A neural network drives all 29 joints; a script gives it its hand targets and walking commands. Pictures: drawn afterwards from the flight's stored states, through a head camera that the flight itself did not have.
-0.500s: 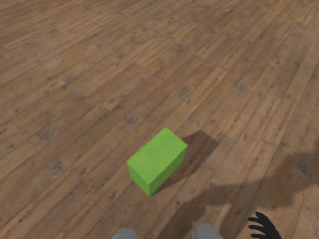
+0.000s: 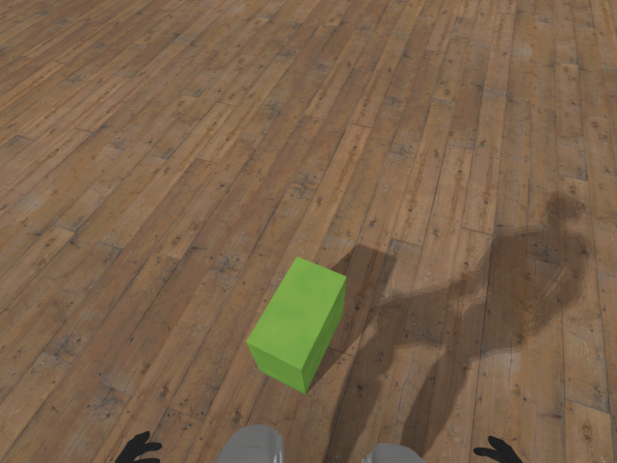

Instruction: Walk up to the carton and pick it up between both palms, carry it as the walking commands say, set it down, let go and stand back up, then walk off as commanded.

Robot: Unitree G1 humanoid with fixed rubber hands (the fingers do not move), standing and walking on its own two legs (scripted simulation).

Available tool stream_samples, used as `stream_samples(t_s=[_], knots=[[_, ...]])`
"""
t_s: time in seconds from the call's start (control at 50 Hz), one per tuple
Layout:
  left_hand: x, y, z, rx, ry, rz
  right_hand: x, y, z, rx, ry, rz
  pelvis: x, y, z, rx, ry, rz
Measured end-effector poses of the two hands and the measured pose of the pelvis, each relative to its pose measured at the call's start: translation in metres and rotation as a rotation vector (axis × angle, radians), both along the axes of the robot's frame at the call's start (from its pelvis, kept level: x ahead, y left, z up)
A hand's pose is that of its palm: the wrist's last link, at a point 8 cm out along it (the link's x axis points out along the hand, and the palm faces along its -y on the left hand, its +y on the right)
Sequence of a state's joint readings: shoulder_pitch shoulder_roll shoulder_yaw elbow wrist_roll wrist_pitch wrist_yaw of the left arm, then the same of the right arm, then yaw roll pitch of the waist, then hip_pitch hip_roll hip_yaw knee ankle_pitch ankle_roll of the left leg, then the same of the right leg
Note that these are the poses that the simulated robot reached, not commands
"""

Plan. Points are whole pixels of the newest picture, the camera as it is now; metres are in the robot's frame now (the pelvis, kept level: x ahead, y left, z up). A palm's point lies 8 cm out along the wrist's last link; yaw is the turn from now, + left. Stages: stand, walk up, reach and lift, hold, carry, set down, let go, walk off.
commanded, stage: walk off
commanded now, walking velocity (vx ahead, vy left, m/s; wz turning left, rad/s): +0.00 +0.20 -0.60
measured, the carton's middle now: (301, 326) +0.52 +0.07 -0.62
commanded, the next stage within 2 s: none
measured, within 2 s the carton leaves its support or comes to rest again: neither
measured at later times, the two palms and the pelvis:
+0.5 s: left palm out of the picture +0.12 +0.44 -0.13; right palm out of the picture +0.00 -0.09 -0.09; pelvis -0.02 +0.19 +0.01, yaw -15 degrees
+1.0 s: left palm out of the picture +0.21 +0.53 -0.13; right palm out of the picture -0.05 +0.06 -0.11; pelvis +0.00 +0.33 +0.00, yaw -33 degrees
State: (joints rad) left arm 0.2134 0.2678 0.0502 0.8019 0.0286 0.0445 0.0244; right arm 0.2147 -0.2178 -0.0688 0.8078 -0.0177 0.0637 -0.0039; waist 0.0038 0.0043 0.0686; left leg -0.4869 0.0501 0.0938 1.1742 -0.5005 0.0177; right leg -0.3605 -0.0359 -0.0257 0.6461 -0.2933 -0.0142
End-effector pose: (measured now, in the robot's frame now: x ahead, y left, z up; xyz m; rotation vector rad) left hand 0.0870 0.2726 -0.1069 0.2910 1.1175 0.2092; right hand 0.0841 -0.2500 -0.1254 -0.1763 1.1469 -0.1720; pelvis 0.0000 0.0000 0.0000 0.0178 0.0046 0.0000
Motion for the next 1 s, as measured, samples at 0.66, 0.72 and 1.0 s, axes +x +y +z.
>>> stream_samples(t_s=[0.66,0.72,1.0], knots=[[0.062,0.186,-0.024,-0.051,0.085,-0.328,-0.123,0.203,0.025,-0.108,0.008,-0.396,-0.019,0.228,0.001,-0.071,0.037,-0.392],[0.067,0.194,-0.02,-0.042,0.079,-0.359,-0.131,0.217,0.021,-0.1,0.016,-0.429,-0.02,0.24,0.0,-0.064,0.031,-0.417],[0.119,0.26,-0.021,0.026,0.116,-0.517,-0.136,0.308,0.012,-0.027,0.023,-0.541,0.004,0.327,-0.002,-0.012,0.074,-0.577]])
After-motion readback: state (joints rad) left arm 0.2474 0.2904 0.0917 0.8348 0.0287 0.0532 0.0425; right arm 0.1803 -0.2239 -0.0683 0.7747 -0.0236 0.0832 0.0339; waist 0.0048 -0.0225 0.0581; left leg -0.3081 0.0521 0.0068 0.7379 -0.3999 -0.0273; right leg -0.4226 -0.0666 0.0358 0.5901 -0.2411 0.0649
